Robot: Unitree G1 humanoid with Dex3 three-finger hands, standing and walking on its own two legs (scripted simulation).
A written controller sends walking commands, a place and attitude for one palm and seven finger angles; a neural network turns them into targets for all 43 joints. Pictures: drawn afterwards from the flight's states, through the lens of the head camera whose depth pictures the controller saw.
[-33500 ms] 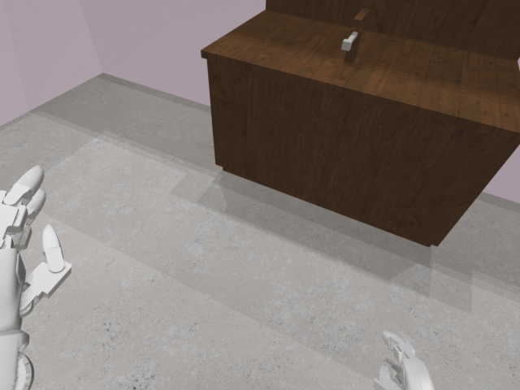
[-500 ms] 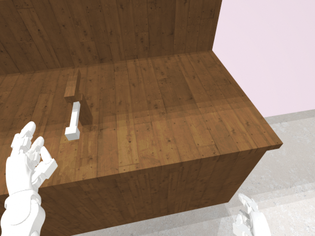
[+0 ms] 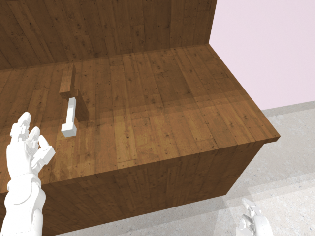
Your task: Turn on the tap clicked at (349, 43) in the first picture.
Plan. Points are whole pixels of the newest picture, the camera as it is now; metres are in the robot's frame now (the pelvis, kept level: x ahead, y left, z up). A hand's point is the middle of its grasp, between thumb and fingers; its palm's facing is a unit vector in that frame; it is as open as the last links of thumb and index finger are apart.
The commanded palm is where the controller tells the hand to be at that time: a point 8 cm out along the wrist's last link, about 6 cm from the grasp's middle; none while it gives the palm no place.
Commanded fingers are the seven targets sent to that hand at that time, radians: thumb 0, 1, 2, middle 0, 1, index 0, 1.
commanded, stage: reach beside the lever's end, fingers flat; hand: left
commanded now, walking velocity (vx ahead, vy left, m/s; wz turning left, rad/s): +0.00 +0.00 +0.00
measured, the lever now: (69, 129) +0.35 +0.27 +0.07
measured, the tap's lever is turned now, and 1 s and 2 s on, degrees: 0 0 11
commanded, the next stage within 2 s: push the lever round in 0.86 s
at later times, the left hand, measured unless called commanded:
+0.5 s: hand (54, 140) +0.32 +0.30 +0.07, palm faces +0.51 -0.86 -0.08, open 7.8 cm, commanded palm +0.27 +0.33 +0.07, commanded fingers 0.00 0.90 0.90 -0.15 -0.15 -0.15 -0.15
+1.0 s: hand (59, 138) +0.33 +0.29 +0.06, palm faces +0.50 -0.86 -0.08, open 7.8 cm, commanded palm +0.28 +0.33 +0.06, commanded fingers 0.00 0.90 0.90 -0.15 -0.15 -0.15 -0.15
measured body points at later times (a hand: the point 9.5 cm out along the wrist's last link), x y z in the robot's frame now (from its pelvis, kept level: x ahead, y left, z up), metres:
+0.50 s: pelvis +0.00 +0.00 -0.01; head +0.04 -0.01 +0.44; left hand +0.28 +0.34 +0.08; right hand +0.15 -0.25 -0.11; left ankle +0.01 +0.10 -0.72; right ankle +0.03 -0.08 -0.72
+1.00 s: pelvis +0.00 +0.00 -0.01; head +0.05 +0.00 +0.44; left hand +0.30 +0.34 +0.07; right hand +0.16 -0.25 -0.11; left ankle +0.01 +0.10 -0.72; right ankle +0.03 -0.08 -0.72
